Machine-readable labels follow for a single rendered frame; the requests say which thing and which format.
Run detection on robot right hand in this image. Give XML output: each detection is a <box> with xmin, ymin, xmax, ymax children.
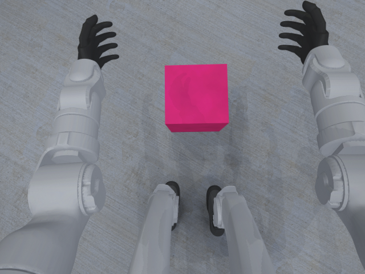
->
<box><xmin>278</xmin><ymin>1</ymin><xmax>329</xmax><ymax>64</ymax></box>

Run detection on robot left shin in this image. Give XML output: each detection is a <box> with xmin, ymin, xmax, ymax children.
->
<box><xmin>148</xmin><ymin>184</ymin><xmax>174</xmax><ymax>202</ymax></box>

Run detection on robot right forearm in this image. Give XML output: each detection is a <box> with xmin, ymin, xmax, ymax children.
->
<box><xmin>302</xmin><ymin>45</ymin><xmax>365</xmax><ymax>157</ymax></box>

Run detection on robot right foot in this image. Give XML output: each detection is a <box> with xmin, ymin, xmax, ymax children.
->
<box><xmin>206</xmin><ymin>186</ymin><xmax>225</xmax><ymax>236</ymax></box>

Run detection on carton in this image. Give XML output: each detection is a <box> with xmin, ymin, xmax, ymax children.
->
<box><xmin>165</xmin><ymin>64</ymin><xmax>229</xmax><ymax>132</ymax></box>

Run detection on robot left hand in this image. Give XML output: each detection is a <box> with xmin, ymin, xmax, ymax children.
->
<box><xmin>78</xmin><ymin>15</ymin><xmax>119</xmax><ymax>69</ymax></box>

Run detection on right robot upper arm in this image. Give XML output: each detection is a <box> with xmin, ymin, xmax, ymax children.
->
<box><xmin>315</xmin><ymin>154</ymin><xmax>365</xmax><ymax>270</ymax></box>

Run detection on robot left forearm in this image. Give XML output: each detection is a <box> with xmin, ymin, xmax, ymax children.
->
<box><xmin>28</xmin><ymin>59</ymin><xmax>106</xmax><ymax>214</ymax></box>

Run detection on left robot upper arm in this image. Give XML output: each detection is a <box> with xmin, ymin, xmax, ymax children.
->
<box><xmin>0</xmin><ymin>162</ymin><xmax>106</xmax><ymax>274</ymax></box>

